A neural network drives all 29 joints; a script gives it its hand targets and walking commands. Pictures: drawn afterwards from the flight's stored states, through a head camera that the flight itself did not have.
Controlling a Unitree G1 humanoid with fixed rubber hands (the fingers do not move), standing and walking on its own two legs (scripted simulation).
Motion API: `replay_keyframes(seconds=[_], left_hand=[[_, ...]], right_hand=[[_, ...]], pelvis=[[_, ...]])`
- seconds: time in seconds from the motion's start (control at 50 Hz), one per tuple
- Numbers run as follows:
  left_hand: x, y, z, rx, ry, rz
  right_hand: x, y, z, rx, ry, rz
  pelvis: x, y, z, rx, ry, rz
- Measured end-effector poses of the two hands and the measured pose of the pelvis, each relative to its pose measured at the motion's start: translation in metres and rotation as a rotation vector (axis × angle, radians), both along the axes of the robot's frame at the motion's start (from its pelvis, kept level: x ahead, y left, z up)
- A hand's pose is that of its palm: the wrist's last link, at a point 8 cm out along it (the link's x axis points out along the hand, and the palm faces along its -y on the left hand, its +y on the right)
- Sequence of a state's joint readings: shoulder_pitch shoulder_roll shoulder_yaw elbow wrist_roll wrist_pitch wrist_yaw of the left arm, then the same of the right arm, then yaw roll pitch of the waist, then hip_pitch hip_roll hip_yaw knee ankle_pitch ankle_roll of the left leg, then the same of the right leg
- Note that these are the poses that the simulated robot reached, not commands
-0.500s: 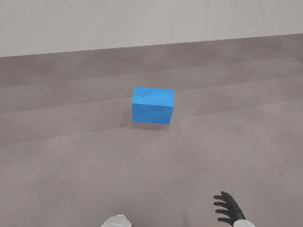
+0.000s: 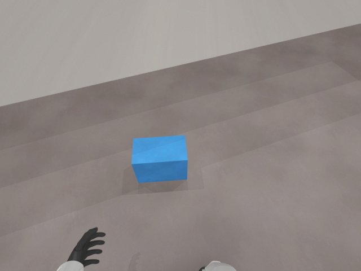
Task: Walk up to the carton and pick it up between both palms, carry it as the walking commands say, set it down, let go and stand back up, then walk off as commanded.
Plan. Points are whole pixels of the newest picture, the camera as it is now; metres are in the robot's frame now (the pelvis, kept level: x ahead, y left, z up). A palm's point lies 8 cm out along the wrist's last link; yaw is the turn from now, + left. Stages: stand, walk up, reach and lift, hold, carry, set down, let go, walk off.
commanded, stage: walk up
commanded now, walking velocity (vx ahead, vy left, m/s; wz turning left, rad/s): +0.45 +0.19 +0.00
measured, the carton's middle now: (161, 159) +0.78 +0.08 -0.65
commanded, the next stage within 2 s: none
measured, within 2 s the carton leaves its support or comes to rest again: neither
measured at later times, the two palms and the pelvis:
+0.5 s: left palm out of the picture +0.12 +0.32 -0.14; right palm (234, 210) +0.27 -0.16 -0.11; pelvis +0.16 +0.07 +0.01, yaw -1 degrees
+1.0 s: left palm (85, 196) +0.34 +0.25 -0.11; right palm (252, 242) +0.20 -0.19 -0.14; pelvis +0.25 +0.03 +0.02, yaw -1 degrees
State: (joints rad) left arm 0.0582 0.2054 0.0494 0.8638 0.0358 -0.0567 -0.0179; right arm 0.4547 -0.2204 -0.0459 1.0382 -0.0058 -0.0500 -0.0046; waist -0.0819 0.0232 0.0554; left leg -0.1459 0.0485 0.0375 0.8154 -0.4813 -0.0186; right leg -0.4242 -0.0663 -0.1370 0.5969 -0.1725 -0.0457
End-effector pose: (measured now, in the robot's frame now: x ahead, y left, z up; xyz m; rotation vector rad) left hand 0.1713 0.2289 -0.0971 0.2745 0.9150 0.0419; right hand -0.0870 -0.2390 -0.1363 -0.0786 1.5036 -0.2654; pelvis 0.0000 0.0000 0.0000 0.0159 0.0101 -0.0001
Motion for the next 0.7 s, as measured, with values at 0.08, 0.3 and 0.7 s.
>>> replay_keyframes(seconds=[0.08, 0.3, 0.7], left_hand=[[-0.047, 0.023, 0.004, 0.06, 0.164, 0.13], [-0.131, 0.043, 0.011, 0.05, 0.466, 0.327], [0.095, 0.099, -0.028, -0.063, 0.333, 0.134]], right_hand=[[0.098, -0.017, 0.002, 0.005, -0.123, 0.096], [0.303, 0.023, 0.022, 0.055, -0.352, 0.281], [0.261, 0.06, 0.054, -0.124, -0.123, 0.073]], pelvis=[[0.033, -0.004, 0.013, 0.012, -0.007, 0.005], [0.102, 0.021, 0.026, 0.026, -0.018, -0.004], [0.209, 0.076, 0.029, -0.07, -0.02, -0.015]])
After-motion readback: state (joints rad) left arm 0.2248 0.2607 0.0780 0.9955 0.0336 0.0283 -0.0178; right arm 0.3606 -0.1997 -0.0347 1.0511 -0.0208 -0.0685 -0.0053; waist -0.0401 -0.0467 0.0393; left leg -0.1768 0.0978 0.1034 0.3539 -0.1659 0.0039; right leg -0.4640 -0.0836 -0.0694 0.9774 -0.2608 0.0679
